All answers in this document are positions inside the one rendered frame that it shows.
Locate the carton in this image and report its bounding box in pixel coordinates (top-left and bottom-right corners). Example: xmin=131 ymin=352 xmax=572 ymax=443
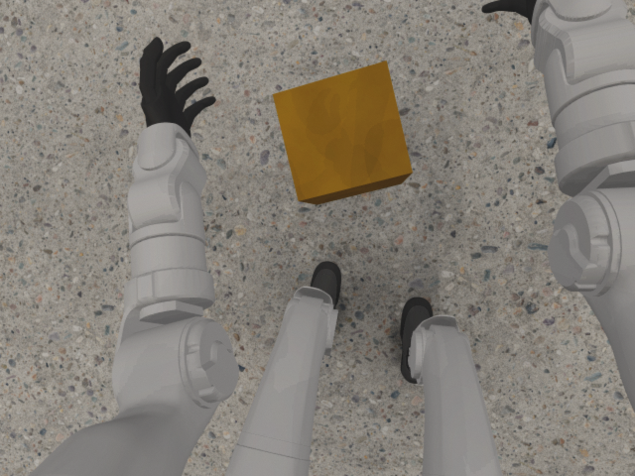
xmin=273 ymin=60 xmax=413 ymax=205

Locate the left robot hand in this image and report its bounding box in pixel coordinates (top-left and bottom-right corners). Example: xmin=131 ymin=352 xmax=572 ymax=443
xmin=139 ymin=37 xmax=216 ymax=138

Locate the robot left forearm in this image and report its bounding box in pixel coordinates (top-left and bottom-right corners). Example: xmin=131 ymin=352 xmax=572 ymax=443
xmin=112 ymin=123 xmax=215 ymax=402

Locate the robot right upper arm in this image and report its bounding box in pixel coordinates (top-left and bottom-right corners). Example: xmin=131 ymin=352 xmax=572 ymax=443
xmin=547 ymin=187 xmax=635 ymax=413

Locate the left robot thigh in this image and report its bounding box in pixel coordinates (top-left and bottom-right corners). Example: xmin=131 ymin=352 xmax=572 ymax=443
xmin=225 ymin=296 xmax=338 ymax=476

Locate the right robot hand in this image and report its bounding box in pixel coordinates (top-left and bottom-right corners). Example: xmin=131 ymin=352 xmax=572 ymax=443
xmin=481 ymin=0 xmax=537 ymax=25

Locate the robot right forearm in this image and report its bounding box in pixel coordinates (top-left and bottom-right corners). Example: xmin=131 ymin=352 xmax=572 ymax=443
xmin=531 ymin=0 xmax=635 ymax=197

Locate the right robot foot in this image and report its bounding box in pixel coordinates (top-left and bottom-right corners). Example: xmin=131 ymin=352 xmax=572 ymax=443
xmin=400 ymin=297 xmax=433 ymax=384

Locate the robot left upper arm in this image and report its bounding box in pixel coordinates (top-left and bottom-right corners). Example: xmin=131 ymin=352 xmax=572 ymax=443
xmin=28 ymin=316 xmax=239 ymax=476

